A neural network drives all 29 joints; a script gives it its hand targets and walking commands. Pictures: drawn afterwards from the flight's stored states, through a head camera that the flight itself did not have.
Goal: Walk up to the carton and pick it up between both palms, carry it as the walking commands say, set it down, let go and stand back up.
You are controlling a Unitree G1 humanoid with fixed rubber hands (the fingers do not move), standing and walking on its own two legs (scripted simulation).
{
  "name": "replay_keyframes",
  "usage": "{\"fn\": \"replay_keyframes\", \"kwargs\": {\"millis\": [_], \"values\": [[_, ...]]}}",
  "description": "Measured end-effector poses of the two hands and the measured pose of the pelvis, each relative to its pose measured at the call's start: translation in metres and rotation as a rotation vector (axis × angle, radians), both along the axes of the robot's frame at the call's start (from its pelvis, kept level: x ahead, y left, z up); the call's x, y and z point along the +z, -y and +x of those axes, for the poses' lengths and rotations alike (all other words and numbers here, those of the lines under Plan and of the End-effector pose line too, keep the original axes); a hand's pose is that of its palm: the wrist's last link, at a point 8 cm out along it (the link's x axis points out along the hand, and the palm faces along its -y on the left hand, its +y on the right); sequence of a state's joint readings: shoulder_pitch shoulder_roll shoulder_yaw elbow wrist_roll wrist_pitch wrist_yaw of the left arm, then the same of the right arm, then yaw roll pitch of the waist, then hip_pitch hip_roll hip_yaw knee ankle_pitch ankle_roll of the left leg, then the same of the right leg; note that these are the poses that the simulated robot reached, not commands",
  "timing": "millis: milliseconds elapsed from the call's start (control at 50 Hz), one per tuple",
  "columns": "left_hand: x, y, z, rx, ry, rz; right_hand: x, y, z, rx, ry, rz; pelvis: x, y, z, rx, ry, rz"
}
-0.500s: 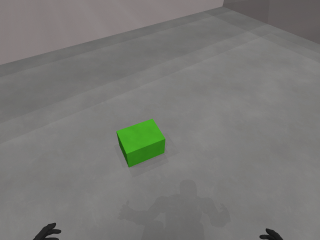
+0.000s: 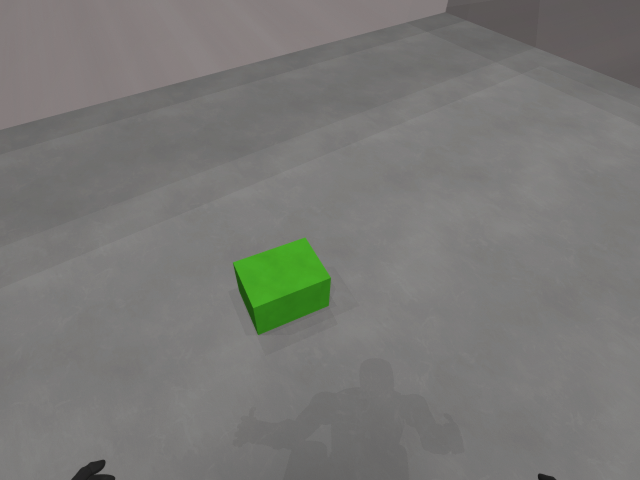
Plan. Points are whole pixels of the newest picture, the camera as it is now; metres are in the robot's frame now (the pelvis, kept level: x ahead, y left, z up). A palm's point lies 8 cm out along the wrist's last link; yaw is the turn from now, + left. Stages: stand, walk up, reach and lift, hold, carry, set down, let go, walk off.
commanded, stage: stand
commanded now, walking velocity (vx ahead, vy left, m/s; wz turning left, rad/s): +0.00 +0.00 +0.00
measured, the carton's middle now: (282, 284) +0.88 +0.14 -0.69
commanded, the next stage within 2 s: walk up in 0.78 s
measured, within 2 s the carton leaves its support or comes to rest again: neither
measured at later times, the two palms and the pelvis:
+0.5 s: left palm out of the picture +0.11 +0.31 -0.10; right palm out of the picture +0.11 -0.31 -0.10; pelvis +0.01 +0.00 +0.00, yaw +0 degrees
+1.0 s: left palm out of the picture +0.11 +0.31 -0.10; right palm out of the picture +0.11 -0.32 -0.10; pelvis +0.01 +0.00 +0.00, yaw +1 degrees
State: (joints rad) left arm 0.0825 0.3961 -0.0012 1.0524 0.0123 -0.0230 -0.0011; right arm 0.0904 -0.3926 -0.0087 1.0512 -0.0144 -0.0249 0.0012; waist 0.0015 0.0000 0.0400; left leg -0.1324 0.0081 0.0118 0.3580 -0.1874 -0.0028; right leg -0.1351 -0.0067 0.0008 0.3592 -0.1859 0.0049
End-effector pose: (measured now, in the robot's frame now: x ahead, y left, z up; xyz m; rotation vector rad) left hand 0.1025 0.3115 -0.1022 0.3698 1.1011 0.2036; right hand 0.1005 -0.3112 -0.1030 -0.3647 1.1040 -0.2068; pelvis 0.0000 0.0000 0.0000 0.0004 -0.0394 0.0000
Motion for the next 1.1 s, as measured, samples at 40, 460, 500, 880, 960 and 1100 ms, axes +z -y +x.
{"fn": "replay_keyframes", "kwargs": {"millis": [40,460,500,880,960,1100], "values": [[0.0,0.0,0.0,0.001,-0.001,0.0,0.0,0.0,0.0,-0.001,-0.001,0.0,0.0,0.0,0.0,0.0,0.0,0.0],[0.001,-0.001,0.005,0.007,-0.008,0.003,0.001,0.002,0.005,-0.005,-0.01,-0.005,0.001,0.0,0.006,0.002,-0.003,0.0],[0.001,-0.001,0.005,0.007,-0.009,0.004,0.001,0.002,0.006,-0.006,-0.01,-0.005,0.001,0.0,0.007,0.002,-0.003,0.0],[0.001,-0.002,0.008,0.01,-0.011,0.005,0.001,0.003,0.008,-0.009,-0.015,-0.007,0.002,0.0,0.011,0.002,-0.005,0.0],[0.001,-0.002,0.009,0.011,-0.012,0.006,0.001,0.003,0.009,-0.009,-0.016,-0.008,0.002,0.0,0.012,0.002,-0.005,0.0],[-0.009,0.003,-0.028,0.12,-0.036,-0.026,-0.007,-0.019,0.032,0.052,-0.044,0.051,-0.001,-0.003,0.022,0.049,-0.05,0.003]]}}
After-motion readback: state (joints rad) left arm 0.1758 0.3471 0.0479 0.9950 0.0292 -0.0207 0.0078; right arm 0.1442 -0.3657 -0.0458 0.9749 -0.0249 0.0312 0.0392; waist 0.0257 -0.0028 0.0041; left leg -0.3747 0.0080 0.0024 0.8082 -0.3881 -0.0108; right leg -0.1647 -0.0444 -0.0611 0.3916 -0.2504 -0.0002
